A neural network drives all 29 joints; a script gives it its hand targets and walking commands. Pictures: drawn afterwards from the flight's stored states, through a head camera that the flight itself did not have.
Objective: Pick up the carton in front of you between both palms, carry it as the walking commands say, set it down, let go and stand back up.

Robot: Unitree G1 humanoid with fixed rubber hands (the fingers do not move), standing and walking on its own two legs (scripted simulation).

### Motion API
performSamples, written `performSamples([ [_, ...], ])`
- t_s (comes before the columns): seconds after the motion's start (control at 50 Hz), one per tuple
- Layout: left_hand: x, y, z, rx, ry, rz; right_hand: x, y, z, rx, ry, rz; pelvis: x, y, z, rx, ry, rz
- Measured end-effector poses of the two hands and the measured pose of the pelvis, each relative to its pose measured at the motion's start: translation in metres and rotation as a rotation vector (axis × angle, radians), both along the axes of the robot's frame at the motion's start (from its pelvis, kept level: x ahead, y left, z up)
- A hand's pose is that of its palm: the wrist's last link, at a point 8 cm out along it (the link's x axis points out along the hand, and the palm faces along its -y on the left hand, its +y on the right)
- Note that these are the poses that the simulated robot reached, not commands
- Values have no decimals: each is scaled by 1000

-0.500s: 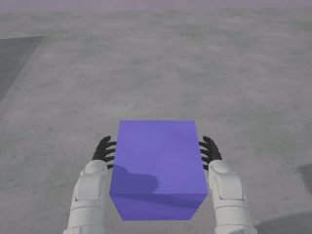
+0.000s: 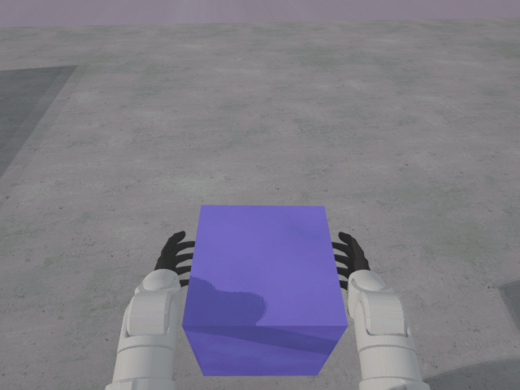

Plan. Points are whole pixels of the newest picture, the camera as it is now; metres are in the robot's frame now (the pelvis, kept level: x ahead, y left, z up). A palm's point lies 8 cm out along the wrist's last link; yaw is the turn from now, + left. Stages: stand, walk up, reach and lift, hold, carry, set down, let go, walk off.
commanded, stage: carry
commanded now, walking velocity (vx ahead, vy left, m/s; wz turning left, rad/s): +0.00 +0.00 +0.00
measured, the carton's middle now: (261, 294) +0.30 +0.00 -0.04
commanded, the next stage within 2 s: hold in 0.38 s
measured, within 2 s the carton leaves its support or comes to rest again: neither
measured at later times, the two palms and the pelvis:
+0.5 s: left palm (170, 286) +0.27 +0.14 +0.04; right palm (366, 290) +0.27 -0.16 +0.04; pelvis -0.01 +0.00 +0.01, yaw -3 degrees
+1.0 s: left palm (163, 290) +0.26 +0.15 +0.05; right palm (366, 309) +0.23 -0.15 +0.05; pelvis -0.04 +0.03 +0.01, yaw -6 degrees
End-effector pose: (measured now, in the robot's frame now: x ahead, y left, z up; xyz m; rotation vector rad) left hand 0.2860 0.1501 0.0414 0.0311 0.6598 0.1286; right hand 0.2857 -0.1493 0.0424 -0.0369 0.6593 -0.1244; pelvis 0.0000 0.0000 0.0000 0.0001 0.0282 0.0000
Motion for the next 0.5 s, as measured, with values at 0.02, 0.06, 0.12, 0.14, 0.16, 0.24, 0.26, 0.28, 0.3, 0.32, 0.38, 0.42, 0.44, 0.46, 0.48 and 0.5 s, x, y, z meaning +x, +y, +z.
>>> performSamples([
  [0.02,-1,0,0,0,0,0,-1,0,0,0,0,0,-1,0,0,0,0,0],
  [0.06,-2,-1,0,0,0,0,-2,-1,0,0,0,0,-2,0,0,0,0,0],
  [0.12,-3,-1,0,0,0,-1,-3,-1,0,0,0,0,-3,-1,0,0,0,0],
  [0.14,-4,-1,0,0,0,-1,-4,-1,0,0,0,0,-4,-1,0,0,0,0],
  [0.16,-4,-1,0,0,0,-1,-4,-1,0,-1,0,0,-4,-1,0,0,0,0],
  [0.24,-5,-2,0,0,0,-1,-5,-2,0,-1,0,0,-6,-2,0,0,1,0],
  [0.26,-5,-2,0,0,0,-1,-6,-2,0,-1,0,0,-6,-2,0,0,1,0],
  [0.28,-6,-2,0,0,0,-1,-6,-2,0,-1,0,0,-6,-2,0,0,1,0],
  [0.3,-6,-2,0,0,0,-1,-6,-2,0,-1,0,0,-6,-2,0,0,1,0],
  [0.32,-6,-3,0,0,1,-1,-6,-3,0,-1,0,0,-7,-2,0,0,1,0],
  [0.38,-7,-3,0,0,1,-1,-7,-3,0,-1,1,0,-7,-3,0,0,1,0],
  [0.42,-10,-3,0,0,2,2,-10,-3,0,-2,3,4,-9,-4,3,5,-39,-6],
  [0.44,-12,-3,0,3,1,-1,-12,-3,0,-5,2,7,-10,-4,4,8,-59,-19],
  [0.46,-14,-4,0,6,2,-7,-14,-4,1,-11,3,6,-11,-3,6,8,-75,-34],
  [0.48,-14,-6,0,8,3,-16,-17,-6,1,-13,4,0,-12,-3,7,5,-89,-49],
  [0.5,-15,-8,0,6,4,-27,-20,-8,0,-17,5,-9,-13,-2,8,2,-100,-57],
])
